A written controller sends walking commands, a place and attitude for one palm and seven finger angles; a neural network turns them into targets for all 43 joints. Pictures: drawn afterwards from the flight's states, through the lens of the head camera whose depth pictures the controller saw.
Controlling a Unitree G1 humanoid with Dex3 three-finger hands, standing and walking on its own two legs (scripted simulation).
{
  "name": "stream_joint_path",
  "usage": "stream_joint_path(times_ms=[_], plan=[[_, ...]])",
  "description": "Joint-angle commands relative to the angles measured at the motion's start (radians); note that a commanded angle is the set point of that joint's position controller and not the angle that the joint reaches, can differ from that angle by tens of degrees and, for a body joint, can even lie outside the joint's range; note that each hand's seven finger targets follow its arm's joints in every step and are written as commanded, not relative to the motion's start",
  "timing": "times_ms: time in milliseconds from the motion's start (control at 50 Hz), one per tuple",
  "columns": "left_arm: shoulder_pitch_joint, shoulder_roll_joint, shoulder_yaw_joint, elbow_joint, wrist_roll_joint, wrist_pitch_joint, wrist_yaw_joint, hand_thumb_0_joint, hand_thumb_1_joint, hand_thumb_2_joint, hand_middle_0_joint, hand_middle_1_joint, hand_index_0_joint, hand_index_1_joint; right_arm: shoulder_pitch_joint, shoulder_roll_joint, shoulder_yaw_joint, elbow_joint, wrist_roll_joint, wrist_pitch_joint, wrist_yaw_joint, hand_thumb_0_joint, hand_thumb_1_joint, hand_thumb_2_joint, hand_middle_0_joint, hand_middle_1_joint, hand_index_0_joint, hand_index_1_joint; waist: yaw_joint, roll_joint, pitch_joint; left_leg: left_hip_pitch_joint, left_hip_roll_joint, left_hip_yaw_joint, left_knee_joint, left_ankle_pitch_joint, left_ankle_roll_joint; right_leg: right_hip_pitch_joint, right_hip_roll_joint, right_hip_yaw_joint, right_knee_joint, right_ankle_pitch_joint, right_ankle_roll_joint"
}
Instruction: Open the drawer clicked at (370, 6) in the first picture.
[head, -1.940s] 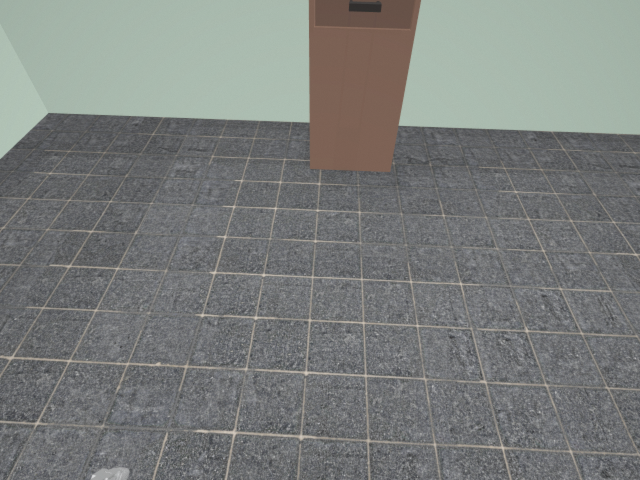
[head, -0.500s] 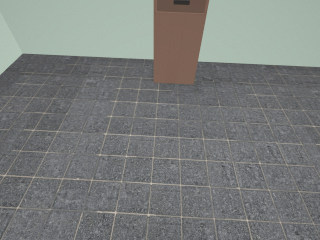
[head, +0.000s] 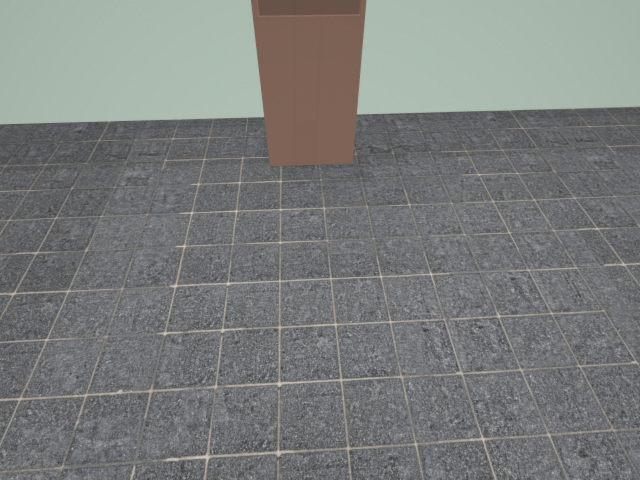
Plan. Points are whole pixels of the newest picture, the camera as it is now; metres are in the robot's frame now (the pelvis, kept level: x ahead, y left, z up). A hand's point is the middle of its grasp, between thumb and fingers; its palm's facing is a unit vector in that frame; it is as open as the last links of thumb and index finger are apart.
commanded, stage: walk to a spot facing it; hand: left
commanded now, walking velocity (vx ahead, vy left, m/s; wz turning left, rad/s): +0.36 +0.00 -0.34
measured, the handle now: out of the picture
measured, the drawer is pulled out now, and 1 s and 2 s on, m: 0.00 0.00 0.00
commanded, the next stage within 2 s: turn to face it in 1.70 s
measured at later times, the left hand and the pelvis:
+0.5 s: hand (176, 421) +0.23 +0.25 -0.17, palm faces -0.13 -0.98 -0.17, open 7.4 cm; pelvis +0.21 +0.06 +0.01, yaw -12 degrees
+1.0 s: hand (299, 251) +0.58 +0.09 -0.16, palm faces -0.34 -0.93 -0.15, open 7.3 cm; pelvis +0.42 -0.03 +0.00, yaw -19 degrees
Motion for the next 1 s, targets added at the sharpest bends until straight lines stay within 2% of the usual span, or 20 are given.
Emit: stream_joint_path(times_ms=[0,60,220,280,300,320,340,360,400,480,600,740,780,820,840,860,880,900,940,980], plan=[[0.19,0.165,0.036,0.01,0.008,-0.027,0.036,0.0,0.9,0.9,-0.2,-0.3,-0.2,-0.3,-0.233,-0.076,-0.024,-0.165,0.0,-0.059,-0.002,0.0,-0.9,-0.9,0.2,0.3,0.2,0.3,0.049,-0.049,0.093,-0.482,0.042,-0.045,0.238,0.096,-0.011,0.241,-0.354,0.491,-0.364,0.351,-0.197],[0.139,0.134,0.032,0.004,0.01,-0.039,0.038,0.0,0.9,0.9,-0.2,-0.3,-0.2,-0.3,-0.178,-0.04,-0.03,-0.149,0.003,-0.041,0.01,0.0,-0.9,-0.9,0.2,0.3,0.2,0.3,0.001,-0.092,0.08,-0.399,0.039,-0.013,0.139,0.196,-0.031,0.154,-0.288,0.344,-0.4,0.374,-0.16],[0.141,0.126,0.036,0.04,0.01,-0.038,0.045,0.0,0.9,0.9,-0.2,-0.3,-0.2,-0.3,-0.279,-0.006,-0.029,-0.205,0.013,-0.055,0.029,0.0,-0.9,-0.9,0.2,0.3,0.2,0.3,0.013,-0.158,0.107,-0.188,-0.007,0.032,-0.223,0.315,0.002,0.095,-0.229,0.247,-0.39,0.462,-0.096],[0.098,0.134,0.048,0.035,0.003,-0.038,0.042,0.0,0.9,0.9,-0.2,-0.3,-0.2,-0.3,-0.027,-0.059,-0.047,-0.126,0.005,-0.07,0.004,0.0,-0.9,-0.9,0.2,0.3,0.2,0.3,-0.1,-0.084,-0.007,0.186,-0.053,0.045,-0.393,0.353,0.025,0.033,-0.164,0.194,-0.096,0.614,-0.058],[0.125,0.098,0.048,0.027,-0.005,-0.036,0.035,0.0,0.9,0.9,-0.2,-0.3,-0.2,-0.3,0.131,-0.139,-0.066,-0.087,-0.005,-0.074,-0.011,0.0,-0.9,-0.9,0.2,0.3,0.2,0.3,-0.151,0.041,-0.133,0.422,0.072,-0.096,-0.428,0.315,0.059,-0.078,-0.104,0.149,0.146,0.463,-0.031],[0.186,0.034,0.044,0.011,-0.014,-0.033,0.022,0.0,0.9,0.9,-0.2,-0.3,-0.2,-0.3,0.222,-0.245,-0.087,-0.065,-0.016,-0.076,-0.016,0.0,-0.9,-0.9,0.2,0.3,0.2,0.3,-0.139,0.318,-0.224,0.558,0.363,-0.489,-0.574,0.253,0.156,-0.286,0.027,0.033,0.502,-0.121,0.01],[0.138,0.043,0.034,-0.019,-0.005,-0.032,0.025,0.0,0.9,0.9,-0.2,-0.3,-0.2,-0.3,0.186,-0.241,-0.081,-0.078,-0.003,-0.062,-0.016,0.0,-0.9,-0.9,0.2,0.3,0.2,0.3,-0.124,0.27,-0.19,0.432,0.426,-0.602,-0.694,0.028,0.203,-0.342,-0.009,0.099,0.678,-0.182,-0.001],[0.051,0.044,0.036,-0.026,0.0,-0.03,0.024,0.0,0.9,0.9,-0.2,-0.3,-0.2,-0.3,0.1,-0.173,-0.071,-0.09,0.0,-0.064,-0.019,0.0,-0.9,-0.9,0.2,0.3,0.2,0.3,-0.116,0.188,-0.086,0.3,0.4,-0.556,-0.743,-0.082,0.192,-0.398,-0.055,0.104,0.746,-0.087,-0.004],[-0.011,0.025,0.04,-0.031,0.014,-0.015,0.005,0.0,0.9,0.9,-0.2,-0.3,-0.2,-0.3,0.0,-0.06,-0.041,-0.103,-0.004,-0.076,-0.019,0.0,-0.9,-0.9,0.2,0.3,0.2,0.3,-0.053,0.091,0.086,0.064,0.317,-0.361,-0.77,-0.018,0.155,-0.394,-0.13,0.095,0.716,0.043,0.007],[0.043,-0.01,0.045,-0.02,0.021,0.028,-0.005,0.0,0.9,0.9,-0.2,-0.3,-0.2,-0.3,-0.022,-0.02,-0.039,-0.093,-0.002,-0.098,-0.025,0.0,-0.9,-0.9,0.2,0.3,0.2,0.3,0.015,0.085,0.041,-0.015,0.234,-0.096,-0.781,0.169,0.135,-0.321,-0.155,0.067,0.597,0.144,0.036],[-0.16,0.01,0.042,-0.092,0.023,0.034,-0.019,0.0,0.9,0.9,-0.2,-0.3,-0.2,-0.3,0.082,-0.052,-0.043,-0.053,0.002,-0.103,-0.024,0.0,-0.9,-0.9,0.2,0.3,0.2,0.3,-0.027,0.06,0.08,0.174,0.225,-0.004,-0.795,0.349,0.153,-0.432,-0.175,0.02,0.325,0.242,0.071],[-0.371,0.01,0.027,-0.141,0.014,0.018,-0.018,0.0,0.9,0.9,-0.2,-0.3,-0.2,-0.3,0.216,-0.062,-0.036,0.009,-0.012,-0.086,-0.022,0.0,-0.9,-0.9,0.2,0.3,0.2,0.3,-0.094,0.082,0.122,0.294,0.244,0.071,-0.719,0.614,0.139,-0.357,-0.126,-0.065,0.055,0.177,0.033],[-0.341,0.015,0.028,-0.131,0.015,0.011,-0.018,0.0,0.9,0.9,-0.2,-0.3,-0.2,-0.3,0.21,-0.076,-0.035,0.015,-0.013,-0.082,-0.023,0.0,-0.9,-0.9,0.2,0.3,0.2,0.3,-0.07,0.094,0.092,0.323,0.238,0.104,-0.647,0.769,0.129,-0.273,-0.088,-0.099,-0.006,0.138,0.01],[-0.162,0.047,0.039,-0.07,0.017,-0.004,-0.011,0.0,0.9,0.9,-0.2,-0.3,-0.2,-0.3,0.192,-0.088,-0.034,0.018,-0.003,-0.077,-0.024,0.0,-0.9,-0.9,0.2,0.3,0.2,0.3,0.016,0.074,-0.014,0.304,0.2,0.162,-0.402,0.999,0.09,-0.006,-0.021,-0.15,-0.113,0.185,-0.021],[-0.021,0.102,0.054,-0.024,0.02,-0.017,-0.002,0.0,0.9,0.9,-0.2,-0.3,-0.2,-0.3,0.183,-0.077,-0.032,0.01,0.007,-0.079,-0.015,0.0,-0.9,-0.9,0.2,0.3,0.2,0.3,0.081,0.024,-0.099,0.112,0.173,0.18,-0.196,0.92,0.055,0.274,-0.08,-0.069,-0.122,0.243,-0.06],[0.125,0.212,0.086,0.013,0.017,-0.026,0.014,0.0,0.9,0.9,-0.2,-0.3,-0.2,-0.3,0.193,-0.019,-0.021,-0.018,0.02,-0.087,-0.011,0.0,-0.9,-0.9,0.2,0.3,0.2,0.3,0.124,-0.169,-0.234,-0.181,0.065,0.215,0.124,0.401,0.007,0.565,-0.36,0.289,-0.157,0.309,-0.165],[0.18,0.277,0.094,0.034,-0.005,-0.025,0.017,0.0,0.9,0.9,-0.2,-0.3,-0.2,-0.3,0.134,-0.02,-0.021,-0.049,0.023,-0.091,-0.016,0.0,-0.9,-0.9,0.2,0.3,0.2,0.3,0.12,-0.198,-0.263,-0.331,-0.024,0.116,0.37,-0.07,-0.004,0.593,-0.497,0.527,-0.255,0.511,-0.256],[0.118,0.263,0.09,0.018,-0.009,-0.027,0.022,0.0,0.9,0.9,-0.2,-0.3,-0.2,-0.3,0.048,-0.028,-0.03,-0.06,0.019,-0.087,-0.014,0.0,-0.9,-0.9,0.2,0.3,0.2,0.3,0.125,-0.156,-0.198,-0.363,0.029,-0.001,0.435,-0.024,0.008,0.458,-0.482,0.481,-0.285,0.498,-0.237],[-0.04,0.156,0.065,-0.011,-0.006,-0.026,0.033,0.0,0.9,0.9,-0.2,-0.3,-0.2,-0.3,0.008,-0.001,-0.034,-0.064,0.009,-0.066,-0.013,0.0,-0.9,-0.9,0.2,0.3,0.2,0.3,0.031,0.0,-0.005,-0.365,0.102,-0.051,0.376,0.112,0.008,0.193,-0.419,0.32,-0.351,0.343,-0.18],[-0.098,0.095,0.044,-0.02,0.005,-0.037,0.035,0.0,0.9,0.9,-0.2,-0.3,-0.2,-0.3,0.081,0.04,-0.03,-0.04,-0.002,-0.04,-0.008,0.0,-0.9,-0.9,0.2,0.3,0.2,0.3,-0.039,-0.062,0.033,-0.257,0.11,-0.021,0.251,0.159,-0.009,0.005,-0.347,0.172,-0.4,0.311,-0.125]])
